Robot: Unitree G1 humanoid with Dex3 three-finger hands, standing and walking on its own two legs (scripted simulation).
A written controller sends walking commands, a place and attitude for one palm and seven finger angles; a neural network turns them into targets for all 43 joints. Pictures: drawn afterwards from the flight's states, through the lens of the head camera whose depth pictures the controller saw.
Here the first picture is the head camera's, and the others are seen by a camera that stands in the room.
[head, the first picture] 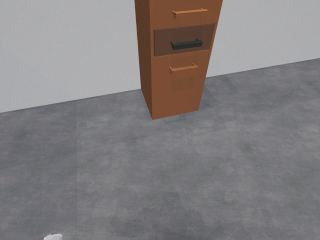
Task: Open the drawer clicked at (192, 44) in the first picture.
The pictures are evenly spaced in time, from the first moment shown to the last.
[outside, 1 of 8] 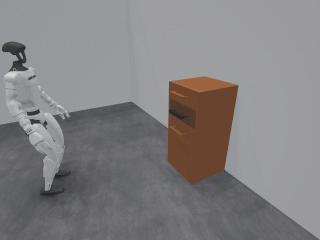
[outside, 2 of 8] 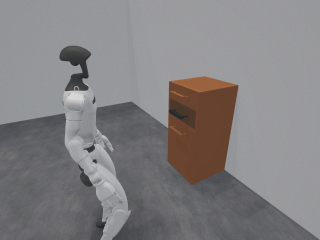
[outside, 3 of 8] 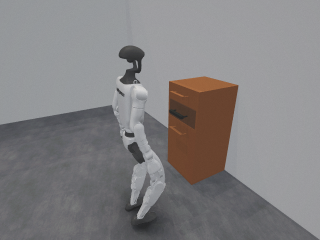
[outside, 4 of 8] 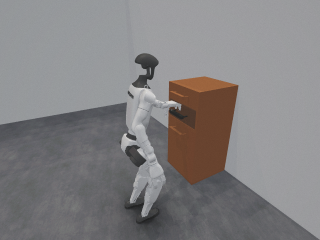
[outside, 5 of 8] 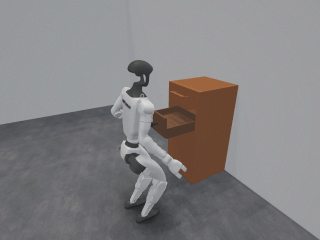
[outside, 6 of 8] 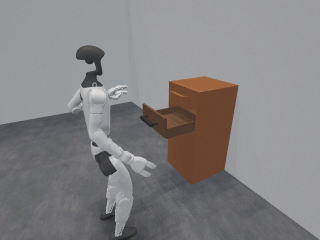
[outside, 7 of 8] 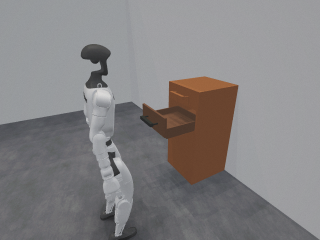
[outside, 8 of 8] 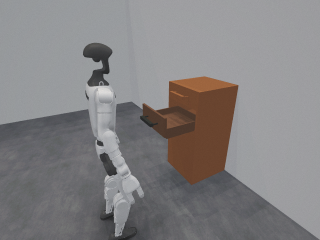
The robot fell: no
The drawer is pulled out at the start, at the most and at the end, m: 0.00 0.30 0.30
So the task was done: yes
